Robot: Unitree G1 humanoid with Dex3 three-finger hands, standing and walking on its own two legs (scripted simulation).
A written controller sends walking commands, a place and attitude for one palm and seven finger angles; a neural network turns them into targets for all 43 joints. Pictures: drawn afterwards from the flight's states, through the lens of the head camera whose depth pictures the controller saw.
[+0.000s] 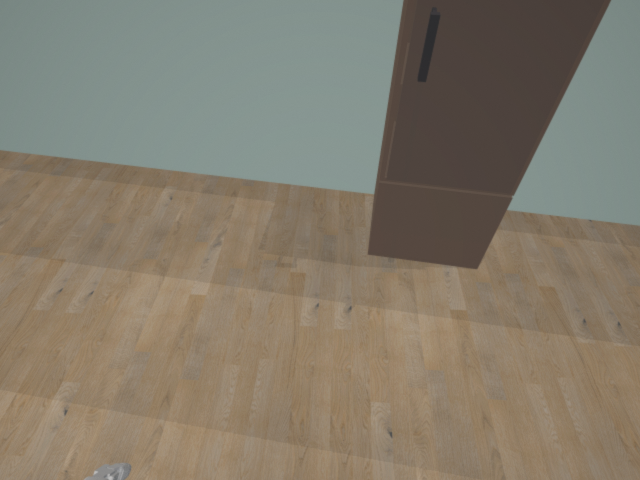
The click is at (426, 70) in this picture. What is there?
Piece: cupboard door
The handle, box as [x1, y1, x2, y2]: [418, 7, 439, 81]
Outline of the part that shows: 432,7 418,73 418,81 425,81 438,24 439,12 437,12 436,8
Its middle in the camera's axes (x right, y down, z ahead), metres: +0.27 -0.48 +0.96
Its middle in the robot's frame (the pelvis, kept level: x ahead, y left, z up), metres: +1.07 -0.21 +0.11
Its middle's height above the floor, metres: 0.88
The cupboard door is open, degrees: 0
